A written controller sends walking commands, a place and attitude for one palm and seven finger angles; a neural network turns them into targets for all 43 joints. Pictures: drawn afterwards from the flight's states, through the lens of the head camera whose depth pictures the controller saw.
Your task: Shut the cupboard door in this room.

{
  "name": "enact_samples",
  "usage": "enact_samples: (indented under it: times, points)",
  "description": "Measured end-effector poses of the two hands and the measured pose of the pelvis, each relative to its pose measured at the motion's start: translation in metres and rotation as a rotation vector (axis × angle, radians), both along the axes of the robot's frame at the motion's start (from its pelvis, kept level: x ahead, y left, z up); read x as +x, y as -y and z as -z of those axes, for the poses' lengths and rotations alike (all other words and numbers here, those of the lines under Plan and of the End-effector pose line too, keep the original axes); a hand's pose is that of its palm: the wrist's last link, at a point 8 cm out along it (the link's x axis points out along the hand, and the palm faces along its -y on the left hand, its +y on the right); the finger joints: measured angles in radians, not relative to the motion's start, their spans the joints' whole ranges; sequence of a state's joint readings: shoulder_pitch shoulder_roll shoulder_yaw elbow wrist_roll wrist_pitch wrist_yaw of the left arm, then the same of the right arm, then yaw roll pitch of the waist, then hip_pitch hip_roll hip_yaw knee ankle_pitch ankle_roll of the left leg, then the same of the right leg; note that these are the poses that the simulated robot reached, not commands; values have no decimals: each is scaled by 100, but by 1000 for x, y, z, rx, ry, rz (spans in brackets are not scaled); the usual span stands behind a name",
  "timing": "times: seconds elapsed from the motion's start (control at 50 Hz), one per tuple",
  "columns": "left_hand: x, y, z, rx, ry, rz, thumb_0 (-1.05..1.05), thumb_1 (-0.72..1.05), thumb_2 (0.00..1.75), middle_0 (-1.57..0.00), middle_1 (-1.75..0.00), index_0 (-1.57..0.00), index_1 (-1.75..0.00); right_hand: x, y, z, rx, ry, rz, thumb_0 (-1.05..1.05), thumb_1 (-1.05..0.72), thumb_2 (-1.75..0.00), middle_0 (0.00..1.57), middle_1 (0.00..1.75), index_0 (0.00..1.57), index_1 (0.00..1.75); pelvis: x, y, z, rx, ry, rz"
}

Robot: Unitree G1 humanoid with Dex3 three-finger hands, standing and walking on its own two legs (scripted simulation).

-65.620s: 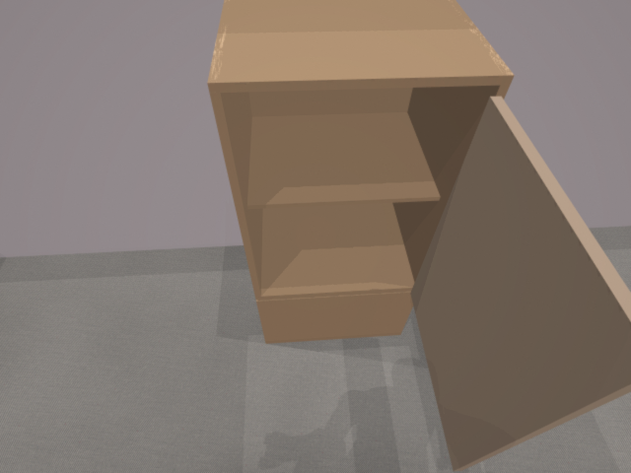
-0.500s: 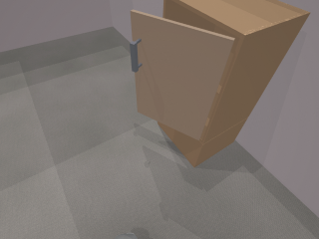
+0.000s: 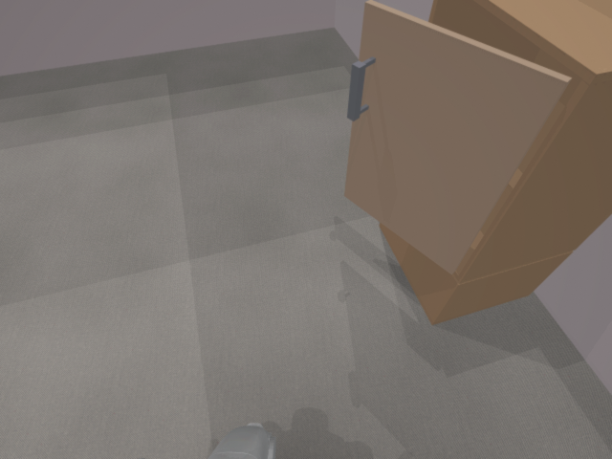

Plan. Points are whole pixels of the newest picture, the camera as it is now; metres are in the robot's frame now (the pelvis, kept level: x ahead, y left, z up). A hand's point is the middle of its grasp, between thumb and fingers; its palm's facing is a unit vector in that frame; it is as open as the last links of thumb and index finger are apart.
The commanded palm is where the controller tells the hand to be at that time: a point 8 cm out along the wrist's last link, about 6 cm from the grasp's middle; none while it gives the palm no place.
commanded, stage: walk to a spot facing it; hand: left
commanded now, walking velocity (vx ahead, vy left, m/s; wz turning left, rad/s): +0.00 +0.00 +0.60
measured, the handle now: (361, 89) +0.88 -0.10 -0.02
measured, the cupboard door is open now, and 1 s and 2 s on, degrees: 27 27 27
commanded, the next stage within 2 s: turn to face it in 1.70 s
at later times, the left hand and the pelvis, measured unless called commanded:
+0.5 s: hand out of the picture -0.01 +0.21 -0.16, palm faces +0.36 -0.88 -0.31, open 7.4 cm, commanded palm none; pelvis -0.01 -0.01 -0.01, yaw +20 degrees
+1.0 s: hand out of the picture -0.03 +0.24 -0.16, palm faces +0.59 -0.78 -0.22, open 7.4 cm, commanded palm none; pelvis +0.02 +0.02 +0.00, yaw +36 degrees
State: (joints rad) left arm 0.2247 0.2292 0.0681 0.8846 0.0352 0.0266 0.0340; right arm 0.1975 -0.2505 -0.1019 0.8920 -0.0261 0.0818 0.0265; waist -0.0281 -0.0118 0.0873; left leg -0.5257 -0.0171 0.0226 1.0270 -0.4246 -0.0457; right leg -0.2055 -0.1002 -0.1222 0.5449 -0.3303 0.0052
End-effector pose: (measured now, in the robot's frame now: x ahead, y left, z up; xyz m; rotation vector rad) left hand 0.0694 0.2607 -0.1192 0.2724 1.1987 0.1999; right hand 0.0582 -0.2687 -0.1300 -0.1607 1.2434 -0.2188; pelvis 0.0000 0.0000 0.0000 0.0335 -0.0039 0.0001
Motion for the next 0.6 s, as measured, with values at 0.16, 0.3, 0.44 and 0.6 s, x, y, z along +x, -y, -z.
enact_samples:
  times: [0.16,0.3,0.44,0.6]
  points:
    - [-59,-12,35,-73,-49,-165,0,91,90,-20,-30,-20,-30,60,-33,6,-30,41,-212,1,-91,-90,20,30,20,30,-3,-16,19,-12,-6,-134]
    - [-81,-15,26,-65,-75,-258,1,91,90,-20,-30,-20,-30,78,-55,0,-13,67,-304,0,-91,-90,20,30,20,30,-8,-10,9,-24,-4,-203]
    - [-85,-1,10,-2,34,-321,0,91,90,-20,-30,-20,-30,93,-48,21,41,38,-365,1,-90,-90,20,30,21,30,-5,12,16,-19,-12,-294]
    - [-120,24,5,-29,-3,-440,0,91,90,-20,-30,-20,-30,113,-52,10,45,6,-449,1,-91,-90,20,30,20,30,-2,15,4,-8,1,-417]
